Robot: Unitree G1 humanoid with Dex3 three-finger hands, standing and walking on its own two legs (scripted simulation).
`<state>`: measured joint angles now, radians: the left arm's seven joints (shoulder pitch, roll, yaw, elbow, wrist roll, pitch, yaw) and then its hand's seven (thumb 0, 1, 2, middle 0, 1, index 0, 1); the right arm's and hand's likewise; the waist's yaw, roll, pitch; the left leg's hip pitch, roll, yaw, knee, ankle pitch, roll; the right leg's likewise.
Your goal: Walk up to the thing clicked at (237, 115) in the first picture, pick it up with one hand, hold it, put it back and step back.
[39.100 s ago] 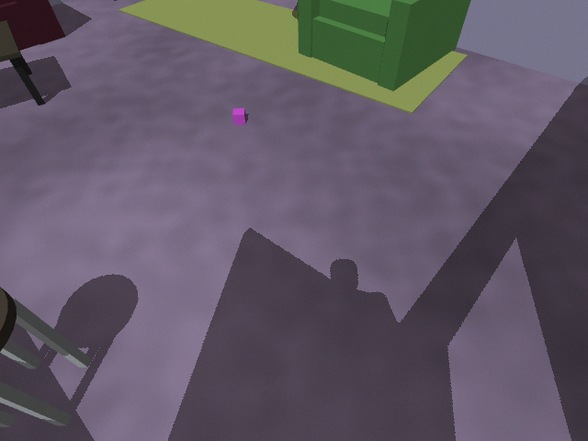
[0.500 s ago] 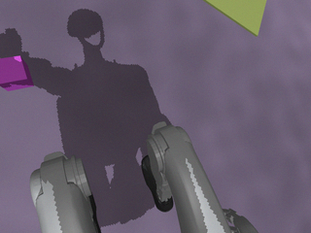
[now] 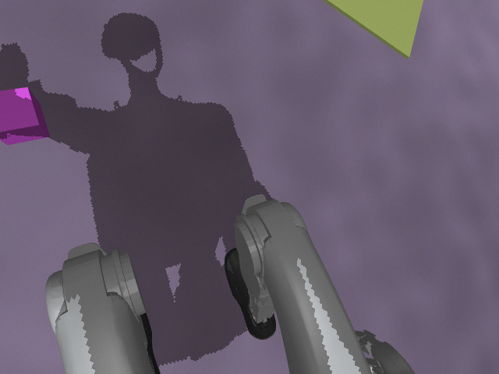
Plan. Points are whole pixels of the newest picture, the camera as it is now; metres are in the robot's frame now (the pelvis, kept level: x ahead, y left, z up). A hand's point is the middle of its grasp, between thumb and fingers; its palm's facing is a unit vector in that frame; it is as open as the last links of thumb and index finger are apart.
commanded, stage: rise first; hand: left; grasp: from above
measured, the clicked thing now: (17, 117) +0.56 +0.28 -0.29
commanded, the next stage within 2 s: none
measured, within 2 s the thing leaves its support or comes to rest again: neither
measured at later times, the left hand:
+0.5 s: hand out of the picture +0.51 +0.31 -0.16, palm faces -0.46 -0.06 -0.89, open 12.7 cm
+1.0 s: hand out of the picture +0.51 +0.31 -0.17, palm faces -0.46 -0.06 -0.89, open 12.4 cm
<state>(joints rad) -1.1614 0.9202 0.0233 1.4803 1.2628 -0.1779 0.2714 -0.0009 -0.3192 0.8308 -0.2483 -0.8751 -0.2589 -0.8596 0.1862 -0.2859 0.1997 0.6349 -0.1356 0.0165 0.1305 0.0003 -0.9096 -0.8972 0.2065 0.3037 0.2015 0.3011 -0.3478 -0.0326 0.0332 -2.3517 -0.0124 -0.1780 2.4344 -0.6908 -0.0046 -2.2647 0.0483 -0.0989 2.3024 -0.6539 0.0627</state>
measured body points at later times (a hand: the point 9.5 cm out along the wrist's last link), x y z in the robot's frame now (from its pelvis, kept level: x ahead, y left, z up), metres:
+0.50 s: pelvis +0.00 +0.00 +0.00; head +0.26 +0.09 +0.35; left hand +0.53 +0.31 -0.11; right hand +0.02 -0.26 -0.08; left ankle +0.07 +0.12 -0.29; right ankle +0.11 -0.13 -0.29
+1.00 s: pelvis +0.00 +0.00 +0.00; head +0.26 +0.09 +0.35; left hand +0.53 +0.31 -0.12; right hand +0.03 -0.26 -0.08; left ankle +0.07 +0.12 -0.29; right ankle +0.11 -0.13 -0.29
